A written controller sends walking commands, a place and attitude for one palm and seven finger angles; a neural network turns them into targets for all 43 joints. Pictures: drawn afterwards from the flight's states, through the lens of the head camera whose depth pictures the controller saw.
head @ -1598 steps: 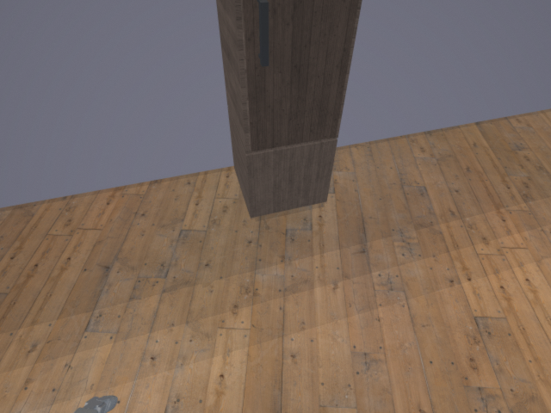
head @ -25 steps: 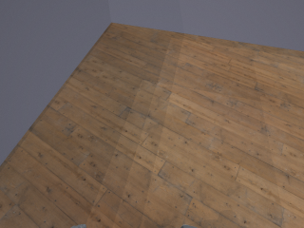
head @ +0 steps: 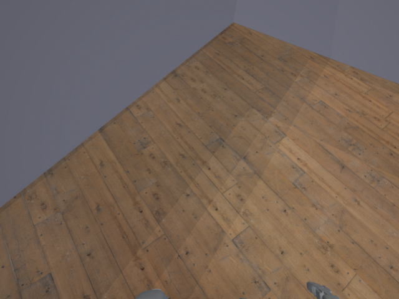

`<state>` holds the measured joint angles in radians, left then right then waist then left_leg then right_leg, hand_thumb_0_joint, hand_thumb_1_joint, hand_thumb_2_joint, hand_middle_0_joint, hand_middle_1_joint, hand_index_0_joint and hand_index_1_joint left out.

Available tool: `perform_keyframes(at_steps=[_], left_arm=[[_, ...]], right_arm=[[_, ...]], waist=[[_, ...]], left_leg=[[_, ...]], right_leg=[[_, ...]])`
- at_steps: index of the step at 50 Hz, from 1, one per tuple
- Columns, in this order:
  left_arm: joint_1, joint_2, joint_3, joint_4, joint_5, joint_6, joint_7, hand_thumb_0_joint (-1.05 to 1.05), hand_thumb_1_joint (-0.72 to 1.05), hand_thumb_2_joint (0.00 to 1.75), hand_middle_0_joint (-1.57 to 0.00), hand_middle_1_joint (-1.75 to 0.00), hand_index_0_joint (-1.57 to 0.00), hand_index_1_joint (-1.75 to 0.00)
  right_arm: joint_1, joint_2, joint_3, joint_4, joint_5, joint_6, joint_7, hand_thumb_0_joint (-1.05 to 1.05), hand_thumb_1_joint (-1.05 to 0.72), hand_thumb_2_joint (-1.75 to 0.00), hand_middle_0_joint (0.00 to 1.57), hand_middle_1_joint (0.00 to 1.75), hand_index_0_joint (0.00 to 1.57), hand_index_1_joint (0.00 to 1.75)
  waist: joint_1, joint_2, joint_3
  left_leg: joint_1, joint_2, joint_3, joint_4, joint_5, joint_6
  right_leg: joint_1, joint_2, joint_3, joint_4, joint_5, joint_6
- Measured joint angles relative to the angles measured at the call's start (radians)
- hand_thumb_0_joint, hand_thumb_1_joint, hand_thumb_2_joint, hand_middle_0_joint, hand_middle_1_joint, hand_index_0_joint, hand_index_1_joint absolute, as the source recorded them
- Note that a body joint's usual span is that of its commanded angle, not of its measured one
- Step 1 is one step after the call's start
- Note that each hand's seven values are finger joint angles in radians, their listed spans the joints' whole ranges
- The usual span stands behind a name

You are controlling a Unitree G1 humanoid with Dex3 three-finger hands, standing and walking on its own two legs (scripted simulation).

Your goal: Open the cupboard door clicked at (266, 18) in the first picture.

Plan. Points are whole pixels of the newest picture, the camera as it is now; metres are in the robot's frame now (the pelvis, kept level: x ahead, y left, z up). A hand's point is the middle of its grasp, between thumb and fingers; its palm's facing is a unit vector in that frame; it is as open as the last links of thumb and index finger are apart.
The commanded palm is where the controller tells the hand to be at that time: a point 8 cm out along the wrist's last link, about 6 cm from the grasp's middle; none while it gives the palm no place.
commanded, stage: turn to face it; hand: left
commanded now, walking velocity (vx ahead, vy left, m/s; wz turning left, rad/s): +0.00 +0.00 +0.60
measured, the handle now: out of the picture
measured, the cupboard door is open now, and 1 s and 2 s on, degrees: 47 47 47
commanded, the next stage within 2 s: none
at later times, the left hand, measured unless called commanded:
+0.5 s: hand out of the picture +0.04 +0.15 -0.13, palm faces +0.31 -0.92 -0.25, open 7.3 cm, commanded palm none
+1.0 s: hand out of the picture +0.01 +0.17 -0.14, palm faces +0.56 -0.77 -0.29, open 7.3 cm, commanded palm none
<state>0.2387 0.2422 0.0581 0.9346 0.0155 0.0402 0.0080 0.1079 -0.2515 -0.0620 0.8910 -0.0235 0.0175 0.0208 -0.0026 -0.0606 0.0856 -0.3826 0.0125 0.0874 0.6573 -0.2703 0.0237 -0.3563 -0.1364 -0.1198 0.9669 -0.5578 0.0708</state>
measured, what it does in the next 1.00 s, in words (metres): steps on the spot, turning left: right foot, then left foot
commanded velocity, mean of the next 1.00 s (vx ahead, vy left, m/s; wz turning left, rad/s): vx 0.00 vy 0.00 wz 0.60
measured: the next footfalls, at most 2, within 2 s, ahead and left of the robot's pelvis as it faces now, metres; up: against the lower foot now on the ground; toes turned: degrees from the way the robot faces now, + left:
right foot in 0.28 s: +0.09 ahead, -0.16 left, +0.00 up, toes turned +7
left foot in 0.64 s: +0.02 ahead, +0.08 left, +0.00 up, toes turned +30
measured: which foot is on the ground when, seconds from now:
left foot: down 0.00-0.28, up 0.30-0.62, down 0.64-1.00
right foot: up 0.00-0.26, down 0.28-0.64, up 0.66-0.98, down 1.00-1.00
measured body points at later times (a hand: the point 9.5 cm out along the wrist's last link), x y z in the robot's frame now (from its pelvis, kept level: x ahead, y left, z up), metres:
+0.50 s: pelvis +0.03 -0.06 +0.02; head +0.08 -0.06 +0.47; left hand +0.02 +0.19 -0.11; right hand +0.19 -0.28 -0.13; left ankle -0.02 +0.07 -0.66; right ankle +0.05 -0.16 -0.72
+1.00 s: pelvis +0.04 -0.07 +0.01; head +0.09 -0.05 +0.46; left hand -0.02 +0.21 -0.12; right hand +0.25 -0.24 -0.14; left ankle -0.01 +0.06 -0.72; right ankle +0.12 -0.18 -0.72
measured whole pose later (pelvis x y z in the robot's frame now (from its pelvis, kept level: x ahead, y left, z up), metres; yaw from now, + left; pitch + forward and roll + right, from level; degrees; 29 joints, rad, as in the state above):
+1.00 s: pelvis +0.04 -0.07 +0.01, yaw +36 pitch +2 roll +0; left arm 0.16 0.25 0.06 0.86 0.01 0.02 0.00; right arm 0.20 -0.23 -0.07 0.92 -0.02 0.05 0.01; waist -0.02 0.01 0.06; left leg -0.35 -0.03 -0.10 0.56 -0.25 -0.02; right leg -0.31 -0.04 -0.02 0.57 -0.33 0.07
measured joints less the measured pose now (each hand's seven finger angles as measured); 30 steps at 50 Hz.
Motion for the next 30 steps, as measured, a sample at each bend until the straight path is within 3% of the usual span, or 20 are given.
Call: perform_keyframes(at_steps=[2, 5, 10, 13, 15, 18, 21, 25, 30], left_arm=[[-0.012, 0.013, 0.010, 0.004, 0.003, 0.015, 0.004, 0.00, 0.91, 0.90, -0.20, -0.30, -0.21, -0.30], [-0.038, 0.019, 0.016, -0.009, 0.004, 0.019, -0.002, 0.01, 0.91, 0.90, -0.19, -0.30, -0.20, -0.30], [-0.066, 0.013, 0.013, -0.049, 0.002, 0.005, -0.008, 0.00, 0.91, 0.90, -0.19, -0.30, -0.20, -0.30], [-0.063, 0.009, 0.008, -0.070, 0.001, -0.013, -0.009, 0.00, 0.91, 0.90, -0.19, -0.30, -0.20, -0.30], [-0.058, 0.000, 0.004, -0.077, 0.009, -0.031, -0.004, 0.00, 0.91, 0.90, -0.19, -0.30, -0.20, -0.30], [-0.048, -0.031, -0.010, -0.074, 0.011, -0.030, 0.004, 0.00, 0.91, 0.90, -0.20, -0.30, -0.20, -0.30], [-0.028, -0.049, -0.017, -0.067, 0.010, -0.026, 0.008, 0.00, 0.91, 0.90, -0.20, -0.30, -0.21, -0.30], [-0.015, -0.060, -0.025, -0.060, 0.011, -0.034, 0.006, 0.00, 0.91, 0.90, -0.20, -0.30, -0.21, -0.30], [-0.002, -0.050, -0.018, -0.050, 0.012, -0.036, 0.000, 0.00, 0.91, 0.90, -0.20, -0.30, -0.21, -0.30]], right_arm=[[0.006, 0.009, 0.006, -0.008, -0.003, -0.004, -0.007, 0.01, -0.90, -0.90, 0.20, 0.30, 0.20, 0.29], [0.017, 0.013, 0.011, -0.006, -0.006, 0.001, -0.018, 0.01, -0.90, -0.90, 0.20, 0.30, 0.20, 0.29], [0.033, 0.015, 0.010, 0.004, -0.010, 0.017, -0.015, 0.01, -0.90, -0.90, 0.21, 0.30, 0.21, 0.30], [0.048, 0.015, 0.003, 0.007, -0.005, 0.030, -0.012, 0.01, -0.90, -0.90, 0.21, 0.30, 0.21, 0.30], [0.052, 0.009, -0.009, 0.013, 0.002, 0.040, -0.009, 0.01, -0.90, -0.90, 0.21, 0.30, 0.21, 0.30], [0.052, -0.009, -0.024, 0.027, 0.002, 0.055, -0.001, 0.01, -0.90, -0.90, 0.21, 0.30, 0.21, 0.29], [0.049, -0.008, -0.026, 0.035, 0.002, 0.061, 0.006, 0.01, -0.90, -0.90, 0.20, 0.30, 0.20, 0.29], [0.040, 0.004, -0.018, 0.036, 0.007, 0.059, 0.011, 0.01, -0.90, -0.90, 0.20, 0.30, 0.20, 0.29], [0.014, 0.015, -0.005, 0.025, 0.010, 0.047, 0.012, 0.01, -0.90, -0.90, 0.20, 0.30, 0.20, 0.29]], waist=[[0.002, 0.001, -0.007], [0.006, 0.022, -0.010], [0.001, 0.064, -0.009], [-0.005, 0.080, -0.018], [-0.002, 0.088, -0.019], [-0.009, 0.102, -0.009], [-0.016, 0.082, -0.008], [-0.015, 0.047, 0.004], [0.006, 0.019, 0.019]], left_leg=[[0.002, -0.003, -0.024, -0.008, -0.023, 0.002], [0.021, -0.007, -0.065, -0.063, 0.009, -0.014], [0.035, -0.010, -0.133, -0.111, 0.043, -0.033], [0.016, -0.018, -0.174, -0.079, 0.029, -0.056], [-0.034, -0.027, -0.179, 0.045, -0.097, -0.054], [-0.122, -0.033, -0.138, 0.355, -0.193, -0.056], [-0.138, -0.013, -0.080, 0.458, -0.173, -0.076], [-0.075, 0.007, -0.028, 0.303, -0.173, -0.091], [0.037, 0.005, 0.012, 0.029, -0.127, -0.074]], right_leg=[[-0.068, 0.028, 0.046, 0.117, 0.009, 0.007], [-0.119, 0.049, 0.082, 0.127, 0.077, 0.013], [-0.088, 0.076, 0.102, -0.091, 0.115, 0.009], [-0.001, 0.096, 0.095, -0.312, 0.200, 0.000], [0.012, 0.092, 0.082, -0.353, 0.269, -0.041], [0.045, 0.069, 0.036, -0.360, 0.250, -0.075], [0.088, 0.044, 0.003, -0.419, 0.266, -0.076], [0.123, 0.015, -0.048, -0.461, 0.277, -0.073], [0.117, -0.016, -0.111, -0.397, 0.233, -0.055]])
